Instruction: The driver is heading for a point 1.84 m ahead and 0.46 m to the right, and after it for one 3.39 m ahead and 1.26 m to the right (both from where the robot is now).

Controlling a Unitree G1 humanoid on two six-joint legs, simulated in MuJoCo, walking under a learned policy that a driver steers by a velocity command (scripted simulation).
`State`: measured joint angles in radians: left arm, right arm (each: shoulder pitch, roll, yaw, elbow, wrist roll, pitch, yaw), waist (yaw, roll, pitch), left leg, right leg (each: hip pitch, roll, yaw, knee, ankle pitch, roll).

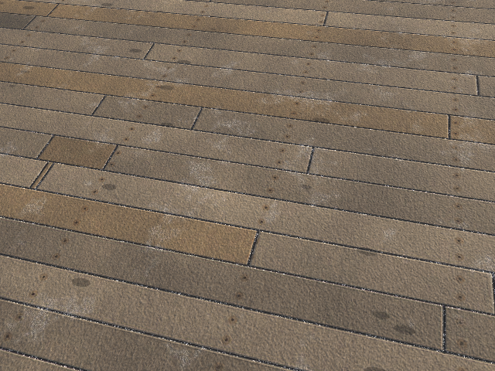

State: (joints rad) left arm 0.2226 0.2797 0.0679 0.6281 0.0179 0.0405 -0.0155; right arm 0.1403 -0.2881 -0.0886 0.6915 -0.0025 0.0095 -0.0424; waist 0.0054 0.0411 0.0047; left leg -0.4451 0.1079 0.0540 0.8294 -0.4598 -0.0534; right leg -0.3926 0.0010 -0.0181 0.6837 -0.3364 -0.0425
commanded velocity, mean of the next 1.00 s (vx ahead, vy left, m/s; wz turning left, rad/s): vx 0.00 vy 0.00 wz -0.43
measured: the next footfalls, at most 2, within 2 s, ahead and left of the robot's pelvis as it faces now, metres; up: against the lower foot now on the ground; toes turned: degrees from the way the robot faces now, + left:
left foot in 0.42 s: +0.08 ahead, +0.11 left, +0.00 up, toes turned -19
right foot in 0.78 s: -0.03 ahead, -0.13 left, +0.00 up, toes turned -23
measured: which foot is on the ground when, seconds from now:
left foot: up 0.00-0.40, down 0.42-0.80, up 0.82-1.00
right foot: down 0.00-0.42, up 0.44-0.76, down 0.78-1.00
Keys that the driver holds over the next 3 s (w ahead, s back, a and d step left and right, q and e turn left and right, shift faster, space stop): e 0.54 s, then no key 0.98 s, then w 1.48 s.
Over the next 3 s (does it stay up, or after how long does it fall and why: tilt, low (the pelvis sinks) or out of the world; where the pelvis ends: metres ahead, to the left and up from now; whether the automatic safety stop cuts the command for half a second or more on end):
stays up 0.56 -0.30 0.03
